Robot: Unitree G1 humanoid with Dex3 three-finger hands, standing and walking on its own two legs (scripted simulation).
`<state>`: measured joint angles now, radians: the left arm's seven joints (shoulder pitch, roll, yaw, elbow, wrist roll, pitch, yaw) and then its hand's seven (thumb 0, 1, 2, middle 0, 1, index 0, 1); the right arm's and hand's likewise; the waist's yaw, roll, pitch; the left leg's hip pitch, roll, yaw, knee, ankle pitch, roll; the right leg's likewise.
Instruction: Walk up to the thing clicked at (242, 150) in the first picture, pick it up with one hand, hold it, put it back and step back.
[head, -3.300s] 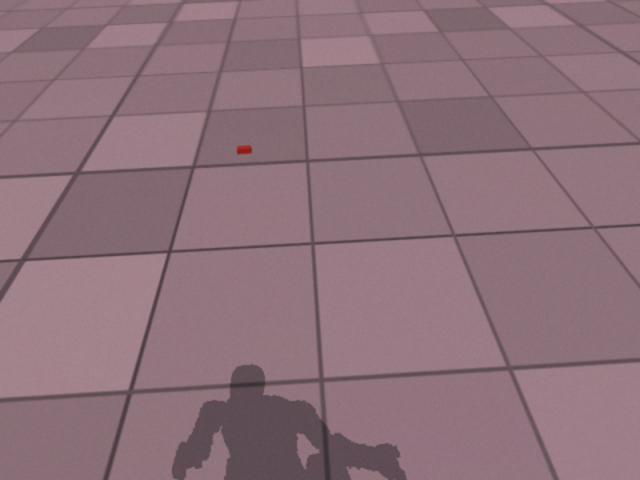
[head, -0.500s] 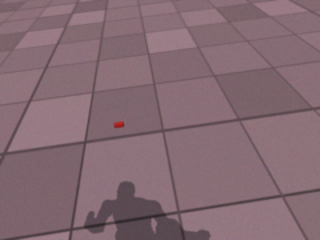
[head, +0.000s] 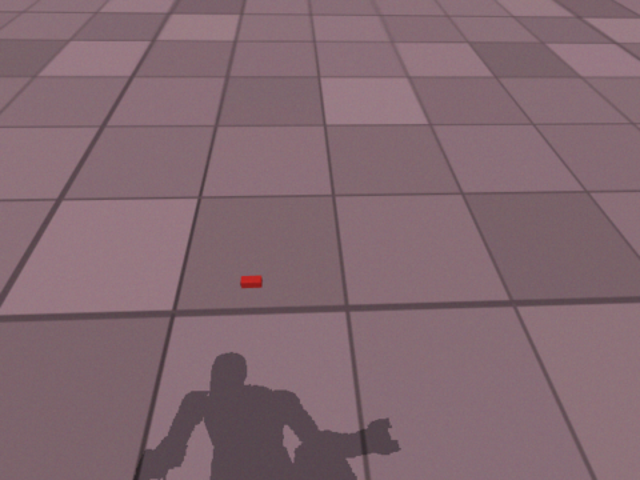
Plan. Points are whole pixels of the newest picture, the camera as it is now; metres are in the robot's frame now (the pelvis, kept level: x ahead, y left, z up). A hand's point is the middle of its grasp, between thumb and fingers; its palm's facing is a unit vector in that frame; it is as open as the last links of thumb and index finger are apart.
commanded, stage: walk up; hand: left
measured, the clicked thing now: (251, 281) +0.97 +0.28 -0.74
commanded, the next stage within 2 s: none
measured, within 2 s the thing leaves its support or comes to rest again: neither
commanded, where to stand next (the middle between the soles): +0.62 +0.06 m, yaw -2 degrees
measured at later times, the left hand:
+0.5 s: hand (160, 389) +0.29 +0.26 -0.11, palm faces -0.02 -0.91 -0.42, open 7.4 cm
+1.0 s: hand (138, 324) +0.42 +0.34 -0.14, palm faces -0.07 -0.93 -0.36, open 7.4 cm
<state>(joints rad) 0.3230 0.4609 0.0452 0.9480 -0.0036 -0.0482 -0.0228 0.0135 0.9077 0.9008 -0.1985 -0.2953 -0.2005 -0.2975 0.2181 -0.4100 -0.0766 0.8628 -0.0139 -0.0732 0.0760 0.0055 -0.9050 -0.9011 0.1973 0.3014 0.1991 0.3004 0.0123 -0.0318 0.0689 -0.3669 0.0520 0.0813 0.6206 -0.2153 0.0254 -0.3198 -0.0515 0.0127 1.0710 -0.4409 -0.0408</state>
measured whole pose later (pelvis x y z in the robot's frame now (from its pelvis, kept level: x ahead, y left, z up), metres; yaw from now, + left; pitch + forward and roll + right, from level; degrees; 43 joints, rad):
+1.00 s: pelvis +0.37 +0.06 +0.01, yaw -1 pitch -2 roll +0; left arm 0.31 0.44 0.04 0.93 0.00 -0.05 -0.04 0.01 0.91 0.90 -0.20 -0.30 -0.20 -0.30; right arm 0.31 -0.40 -0.05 0.85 -0.01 -0.06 0.05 0.01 -0.90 -0.90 0.20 0.30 0.20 0.30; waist -0.01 -0.04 0.07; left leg -0.24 0.02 0.10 0.52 -0.25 0.04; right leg -0.48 -0.07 -0.02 0.95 -0.36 -0.01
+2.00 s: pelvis +0.54 +0.09 +0.01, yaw -3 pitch -2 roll +0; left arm 0.15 0.36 0.00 1.11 0.00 -0.01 -0.01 0.01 0.91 0.90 -0.20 -0.30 -0.20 -0.30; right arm 0.05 -0.36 0.01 1.09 0.01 -0.01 0.02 0.01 -0.90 -0.90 0.20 0.30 0.20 0.30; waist 0.01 0.01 0.07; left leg -0.29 0.05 0.04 0.49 -0.16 -0.02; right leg -0.18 -0.04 -0.02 0.50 -0.28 0.03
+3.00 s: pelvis +0.55 +0.09 +0.02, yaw -3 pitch -1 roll +0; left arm 0.07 0.36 0.03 1.11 -0.01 0.03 -0.01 0.01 0.91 0.90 -0.20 -0.30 -0.20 -0.30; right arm 0.04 -0.36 -0.02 1.12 0.00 0.00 0.01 0.01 -0.90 -0.90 0.20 0.30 0.20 0.30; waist -0.01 0.00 0.08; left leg -0.24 0.04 0.04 0.38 -0.12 -0.02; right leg -0.14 -0.05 -0.03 0.41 -0.25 0.03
